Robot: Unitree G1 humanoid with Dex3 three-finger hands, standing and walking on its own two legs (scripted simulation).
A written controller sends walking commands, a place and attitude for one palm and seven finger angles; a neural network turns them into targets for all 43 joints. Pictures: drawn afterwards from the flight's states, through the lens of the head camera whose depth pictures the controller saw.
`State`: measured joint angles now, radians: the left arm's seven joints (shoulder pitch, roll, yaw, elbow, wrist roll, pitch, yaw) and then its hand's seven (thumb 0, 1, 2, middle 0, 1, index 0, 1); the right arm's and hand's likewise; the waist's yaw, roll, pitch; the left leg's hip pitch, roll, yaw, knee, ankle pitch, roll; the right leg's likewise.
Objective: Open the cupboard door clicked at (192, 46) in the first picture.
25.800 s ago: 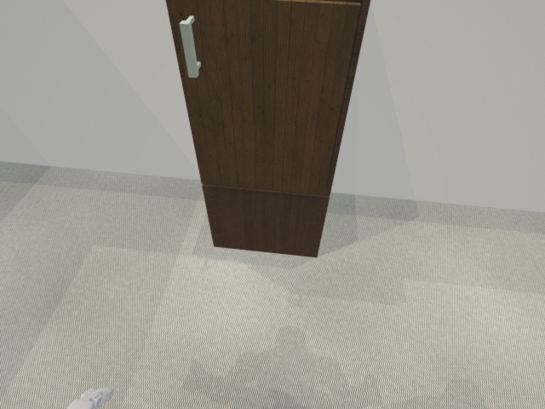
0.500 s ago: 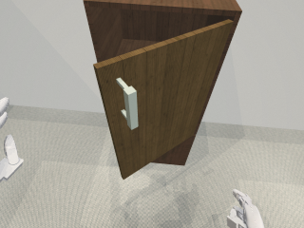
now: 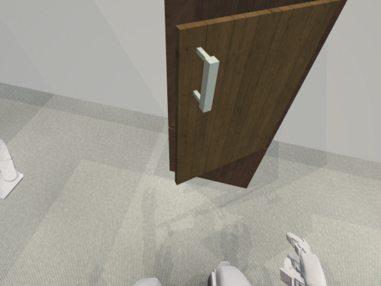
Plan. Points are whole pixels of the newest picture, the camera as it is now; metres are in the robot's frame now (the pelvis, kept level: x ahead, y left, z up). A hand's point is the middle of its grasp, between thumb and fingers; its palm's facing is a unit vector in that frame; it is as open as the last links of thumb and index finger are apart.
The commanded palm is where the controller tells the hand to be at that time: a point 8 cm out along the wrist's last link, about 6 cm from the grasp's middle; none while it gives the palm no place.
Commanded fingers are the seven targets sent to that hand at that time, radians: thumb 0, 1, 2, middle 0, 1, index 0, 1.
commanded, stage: stop stepping back and stand still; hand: left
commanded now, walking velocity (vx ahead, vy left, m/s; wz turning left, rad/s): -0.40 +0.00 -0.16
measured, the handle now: (203, 80) +0.49 +0.02 +0.17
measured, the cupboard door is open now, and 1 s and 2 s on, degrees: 40 40 40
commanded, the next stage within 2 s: let the arm hang, fingers relaxed in 1.20 s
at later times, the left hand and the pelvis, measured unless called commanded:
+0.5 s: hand (42, 210) +0.18 +0.21 +0.18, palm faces +0.30 -0.84 -0.45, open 7.4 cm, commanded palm +0.13 +0.25 +0.20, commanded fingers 0.00 0.90 0.90 -0.20 -0.30 -0.20 -0.30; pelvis -0.05 -0.02 +0.02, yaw -8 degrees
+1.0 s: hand (16, 245) +0.14 +0.23 +0.17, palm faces +0.31 -0.86 -0.41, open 7.4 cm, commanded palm +0.08 +0.27 +0.20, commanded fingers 0.00 0.90 0.90 -0.20 -0.30 -0.20 -0.30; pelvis -0.10 +0.00 +0.02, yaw -9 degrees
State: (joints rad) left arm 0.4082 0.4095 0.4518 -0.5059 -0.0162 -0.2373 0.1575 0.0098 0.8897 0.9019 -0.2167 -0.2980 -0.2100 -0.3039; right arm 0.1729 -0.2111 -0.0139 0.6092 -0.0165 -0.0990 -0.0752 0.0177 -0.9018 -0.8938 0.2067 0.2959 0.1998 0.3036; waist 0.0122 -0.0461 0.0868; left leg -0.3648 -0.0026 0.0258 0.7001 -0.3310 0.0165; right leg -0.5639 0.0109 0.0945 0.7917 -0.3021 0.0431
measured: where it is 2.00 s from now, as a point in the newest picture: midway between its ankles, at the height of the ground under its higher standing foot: outside the picture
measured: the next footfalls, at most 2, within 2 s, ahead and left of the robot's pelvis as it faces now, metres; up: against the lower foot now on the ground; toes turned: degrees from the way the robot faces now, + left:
right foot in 0.26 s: -0.12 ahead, -0.11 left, +0.00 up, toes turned -8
left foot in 0.46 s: +0.02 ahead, +0.06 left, +0.00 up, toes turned -8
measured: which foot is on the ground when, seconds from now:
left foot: down 0.00-0.28, up 0.30-0.44, down 0.46-1.00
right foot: up 0.00-0.24, down 0.26-1.00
